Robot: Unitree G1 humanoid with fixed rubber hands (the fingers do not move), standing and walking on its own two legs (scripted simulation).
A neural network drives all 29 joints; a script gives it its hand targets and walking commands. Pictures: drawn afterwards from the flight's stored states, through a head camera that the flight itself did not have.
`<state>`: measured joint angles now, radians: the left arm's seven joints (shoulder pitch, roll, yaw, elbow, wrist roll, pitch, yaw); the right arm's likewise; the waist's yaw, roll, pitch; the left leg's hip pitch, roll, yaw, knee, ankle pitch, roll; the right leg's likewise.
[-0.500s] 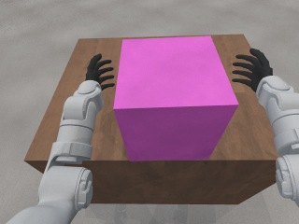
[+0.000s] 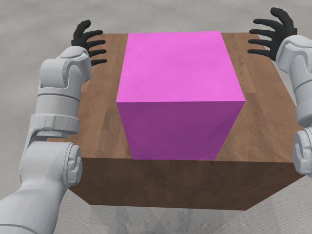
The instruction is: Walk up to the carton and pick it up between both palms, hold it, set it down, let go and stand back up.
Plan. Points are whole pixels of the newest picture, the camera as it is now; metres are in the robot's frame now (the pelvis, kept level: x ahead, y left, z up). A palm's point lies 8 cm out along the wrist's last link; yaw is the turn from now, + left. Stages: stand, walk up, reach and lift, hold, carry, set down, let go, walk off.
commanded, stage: set down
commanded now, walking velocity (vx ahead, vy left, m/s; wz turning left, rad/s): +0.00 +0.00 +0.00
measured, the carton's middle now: (173, 99) +0.47 -0.02 +0.05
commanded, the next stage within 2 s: none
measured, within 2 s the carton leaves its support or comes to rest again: neither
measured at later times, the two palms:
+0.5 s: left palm (87, 95) +0.39 +0.18 +0.16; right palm (277, 101) +0.38 -0.24 +0.14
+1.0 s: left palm (90, 131) +0.33 +0.18 +0.10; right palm (279, 140) +0.31 -0.25 +0.09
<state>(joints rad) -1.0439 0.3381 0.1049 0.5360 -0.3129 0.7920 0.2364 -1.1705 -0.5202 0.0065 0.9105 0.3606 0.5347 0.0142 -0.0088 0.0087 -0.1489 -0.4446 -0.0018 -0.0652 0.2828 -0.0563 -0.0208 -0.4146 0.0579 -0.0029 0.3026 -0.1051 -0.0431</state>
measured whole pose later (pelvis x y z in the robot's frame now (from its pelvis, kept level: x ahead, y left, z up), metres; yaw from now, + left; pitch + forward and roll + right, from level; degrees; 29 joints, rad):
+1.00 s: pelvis +0.01 +0.01 +0.01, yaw -5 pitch -1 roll +1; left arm -0.18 0.14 0.12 -0.10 -0.18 0.63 0.16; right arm -0.22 -0.43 -0.02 0.18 0.40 0.36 0.05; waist 0.00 -0.01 0.06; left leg -0.07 0.00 0.02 0.17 -0.07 0.00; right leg -0.10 0.06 0.08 0.26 -0.13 -0.04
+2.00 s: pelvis +0.04 +0.02 +0.00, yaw -3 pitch +2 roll +1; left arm 0.29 0.10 -0.11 0.19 -0.06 0.01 0.17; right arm 0.28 -0.35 0.00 0.39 0.31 -0.18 0.13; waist 0.01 -0.01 -0.05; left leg -0.16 -0.03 0.00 0.26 -0.14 0.02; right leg -0.17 0.03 0.06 0.32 -0.19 -0.02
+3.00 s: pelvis +0.05 +0.02 +0.00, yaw -3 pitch +3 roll +1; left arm 0.28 0.11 0.00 0.28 0.00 0.37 0.08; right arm 0.30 -0.23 0.02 0.44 0.11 0.09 0.02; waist 0.00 -0.02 -0.02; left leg -0.18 -0.02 0.00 0.30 -0.18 0.01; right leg -0.18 0.04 0.07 0.33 -0.21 -0.03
